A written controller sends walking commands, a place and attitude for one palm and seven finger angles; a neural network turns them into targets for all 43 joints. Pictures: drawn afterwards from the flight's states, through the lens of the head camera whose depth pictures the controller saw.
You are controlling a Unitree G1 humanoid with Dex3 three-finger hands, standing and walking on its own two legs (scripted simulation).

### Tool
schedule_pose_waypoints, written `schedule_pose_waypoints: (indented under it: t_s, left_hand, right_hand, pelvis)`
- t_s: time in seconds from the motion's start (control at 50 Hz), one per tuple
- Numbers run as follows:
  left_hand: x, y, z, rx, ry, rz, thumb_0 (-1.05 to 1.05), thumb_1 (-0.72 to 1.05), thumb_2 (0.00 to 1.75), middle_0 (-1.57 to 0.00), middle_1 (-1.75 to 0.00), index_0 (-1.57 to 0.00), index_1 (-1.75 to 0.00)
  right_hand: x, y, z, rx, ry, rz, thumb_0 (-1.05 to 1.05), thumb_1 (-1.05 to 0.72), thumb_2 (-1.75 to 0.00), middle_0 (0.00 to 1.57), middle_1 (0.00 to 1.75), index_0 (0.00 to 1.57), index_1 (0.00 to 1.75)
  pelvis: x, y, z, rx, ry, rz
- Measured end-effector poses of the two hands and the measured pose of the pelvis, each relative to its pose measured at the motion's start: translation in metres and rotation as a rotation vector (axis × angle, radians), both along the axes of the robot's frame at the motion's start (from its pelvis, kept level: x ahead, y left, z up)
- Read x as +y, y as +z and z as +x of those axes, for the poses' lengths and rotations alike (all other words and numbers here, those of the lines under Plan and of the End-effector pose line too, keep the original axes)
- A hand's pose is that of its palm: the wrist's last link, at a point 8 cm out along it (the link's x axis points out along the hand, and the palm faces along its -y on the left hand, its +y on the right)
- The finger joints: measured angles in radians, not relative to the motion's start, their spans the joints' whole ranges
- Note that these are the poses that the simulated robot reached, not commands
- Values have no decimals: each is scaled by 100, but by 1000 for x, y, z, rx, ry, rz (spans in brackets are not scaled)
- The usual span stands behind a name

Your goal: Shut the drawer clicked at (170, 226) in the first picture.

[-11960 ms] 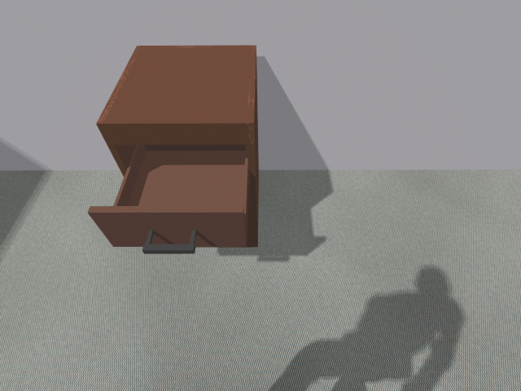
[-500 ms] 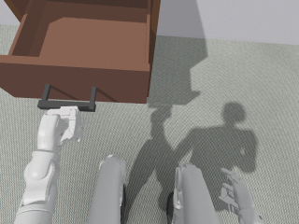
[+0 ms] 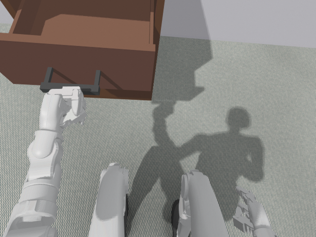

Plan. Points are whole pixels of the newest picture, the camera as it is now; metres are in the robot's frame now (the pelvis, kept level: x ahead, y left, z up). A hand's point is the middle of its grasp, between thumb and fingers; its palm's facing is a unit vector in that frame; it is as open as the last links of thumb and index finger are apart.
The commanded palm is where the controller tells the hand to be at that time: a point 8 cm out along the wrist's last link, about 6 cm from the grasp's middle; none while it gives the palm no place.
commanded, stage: push the drawer shut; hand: left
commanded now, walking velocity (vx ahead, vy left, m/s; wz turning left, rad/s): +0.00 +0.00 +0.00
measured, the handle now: (72, 81) +0.47 +0.24 +0.01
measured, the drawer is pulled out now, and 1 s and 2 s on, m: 0.19 0.06 0.00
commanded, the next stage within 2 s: pull the fist back off the drawer in 1.88 s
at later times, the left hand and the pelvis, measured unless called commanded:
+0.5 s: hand (88, 85) +0.46 +0.20 +0.00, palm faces +0.01 -1.00 -0.08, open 3.0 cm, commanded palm +0.48 +0.23 +0.01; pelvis +0.00 +0.00 +0.00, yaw -1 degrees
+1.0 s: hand (89, 64) +0.53 +0.21 +0.00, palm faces +0.01 -1.00 -0.07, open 2.8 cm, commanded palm +0.54 +0.23 +0.01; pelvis +0.00 +0.00 -0.02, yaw -2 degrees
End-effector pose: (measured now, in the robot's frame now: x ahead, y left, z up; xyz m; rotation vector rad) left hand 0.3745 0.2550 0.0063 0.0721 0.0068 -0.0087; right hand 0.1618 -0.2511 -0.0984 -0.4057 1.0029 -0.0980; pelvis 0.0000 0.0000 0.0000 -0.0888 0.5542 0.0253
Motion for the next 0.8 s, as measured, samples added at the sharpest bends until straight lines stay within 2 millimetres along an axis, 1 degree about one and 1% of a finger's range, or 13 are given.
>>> schedule_pose_waypoints:
  t_s: [0.32,0.48,0.8]
  left_hand:
    - [-1,0,43,-10,13,6,-2,80,98,-140,-160,-140,-160]
    - [-1,0,65,-11,18,9,-1,81,98,-140,-160,-140,-160]
    - [7,-2,108,-20,17,1,-3,76,94,-140,-160,-140,-160]
  right_hand:
    - [-6,-5,-37,123,-41,-17,1,-90,-90,21,30,21,30]
    - [-10,-8,-50,172,-64,-20,1,-90,-90,21,30,21,30]
    - [-15,-16,-74,272,-105,-44,0,-90,-90,21,30,21,30]
  pelvis:
    - [2,0,1,19,-2,-1]
    - [1,-2,2,29,-8,-1]
    - [2,-11,2,52,-19,-9]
